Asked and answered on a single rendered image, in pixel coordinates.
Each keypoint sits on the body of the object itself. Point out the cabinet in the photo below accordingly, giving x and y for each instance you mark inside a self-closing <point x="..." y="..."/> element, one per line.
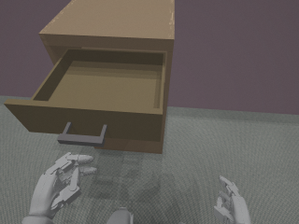
<point x="130" y="25"/>

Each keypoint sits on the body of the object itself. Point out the left robot hand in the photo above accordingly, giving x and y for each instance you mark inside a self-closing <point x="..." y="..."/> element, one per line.
<point x="44" y="201"/>

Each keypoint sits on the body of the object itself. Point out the left robot shin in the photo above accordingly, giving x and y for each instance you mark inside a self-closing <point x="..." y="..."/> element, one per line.
<point x="123" y="208"/>

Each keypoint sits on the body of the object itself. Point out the left robot thigh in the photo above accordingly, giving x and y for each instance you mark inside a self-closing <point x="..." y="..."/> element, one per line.
<point x="121" y="217"/>

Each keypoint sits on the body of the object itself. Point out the right robot hand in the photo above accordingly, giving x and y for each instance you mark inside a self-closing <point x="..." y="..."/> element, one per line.
<point x="236" y="210"/>

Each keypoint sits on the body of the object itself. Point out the drawer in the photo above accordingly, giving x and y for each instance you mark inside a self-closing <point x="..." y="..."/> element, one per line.
<point x="123" y="89"/>

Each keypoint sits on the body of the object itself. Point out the robot left forearm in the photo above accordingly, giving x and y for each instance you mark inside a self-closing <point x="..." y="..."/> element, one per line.
<point x="36" y="219"/>

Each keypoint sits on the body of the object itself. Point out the handle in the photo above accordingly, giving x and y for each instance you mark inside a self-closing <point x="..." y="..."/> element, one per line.
<point x="82" y="140"/>

